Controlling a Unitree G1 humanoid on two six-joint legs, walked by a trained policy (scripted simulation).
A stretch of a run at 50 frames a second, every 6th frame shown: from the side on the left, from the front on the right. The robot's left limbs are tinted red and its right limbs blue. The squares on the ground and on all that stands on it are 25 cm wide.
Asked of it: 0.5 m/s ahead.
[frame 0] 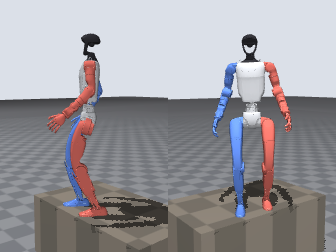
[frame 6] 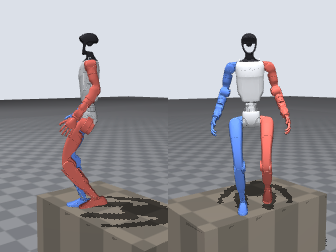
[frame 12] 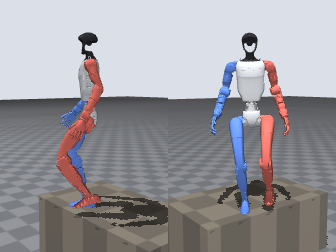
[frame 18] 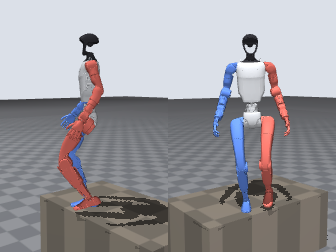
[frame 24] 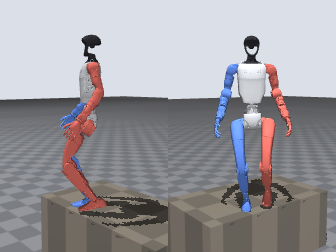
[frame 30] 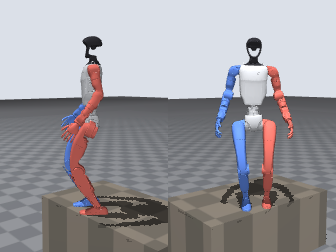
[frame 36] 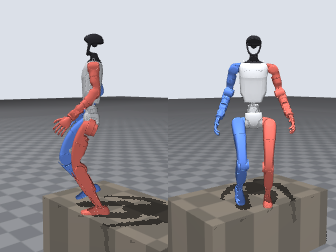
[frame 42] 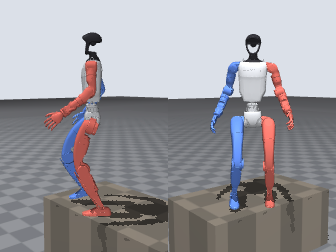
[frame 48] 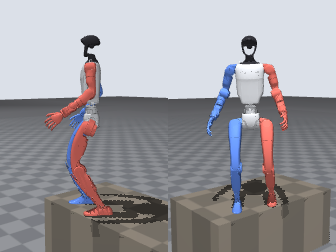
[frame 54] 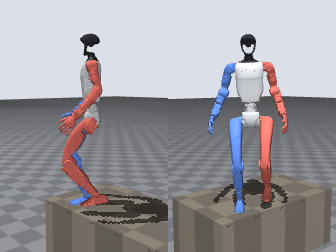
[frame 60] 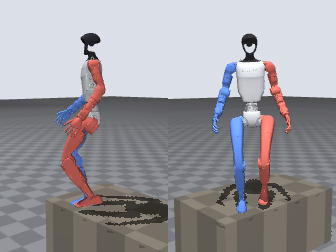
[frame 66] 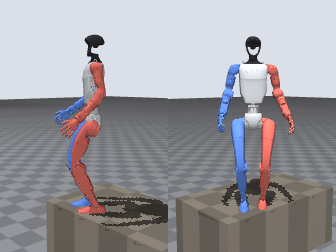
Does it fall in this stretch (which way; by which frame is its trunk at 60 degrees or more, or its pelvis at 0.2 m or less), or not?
no
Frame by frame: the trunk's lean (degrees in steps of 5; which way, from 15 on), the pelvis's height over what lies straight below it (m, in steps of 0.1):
0: 5, 0.8
6: 0, 0.8
12: 0, 0.8
18: 0, 0.8
24: 5, 0.7
30: 0, 0.7
36: 5, 0.7
42: 0, 0.7
48: 0, 0.7
54: 0, 0.8
60: 0, 0.8
66: 0, 0.7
